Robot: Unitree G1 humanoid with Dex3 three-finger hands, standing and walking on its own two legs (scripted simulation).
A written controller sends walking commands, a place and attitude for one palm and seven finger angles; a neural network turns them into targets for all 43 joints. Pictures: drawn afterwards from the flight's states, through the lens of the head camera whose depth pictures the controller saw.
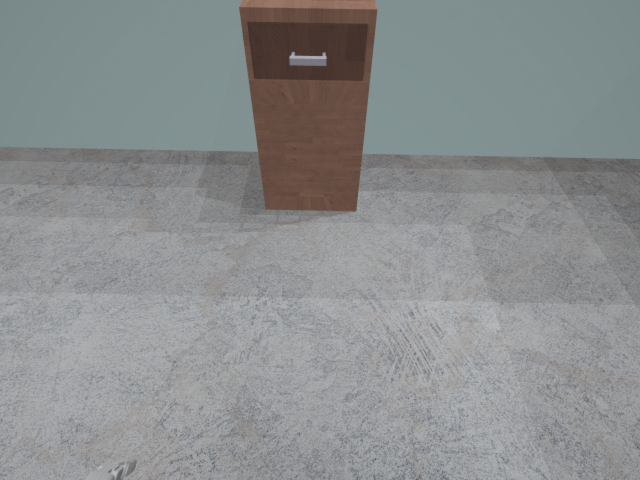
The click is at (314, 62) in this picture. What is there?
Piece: drawer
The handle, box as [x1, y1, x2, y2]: [289, 52, 325, 65]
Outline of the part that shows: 289,58 290,64 325,65 325,52 323,52 322,56 295,56 294,52 292,52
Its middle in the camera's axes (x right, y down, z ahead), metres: -0.04 -0.59 +1.27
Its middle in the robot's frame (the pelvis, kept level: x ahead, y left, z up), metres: +1.34 +0.11 -0.05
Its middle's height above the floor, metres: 0.72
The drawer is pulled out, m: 0.00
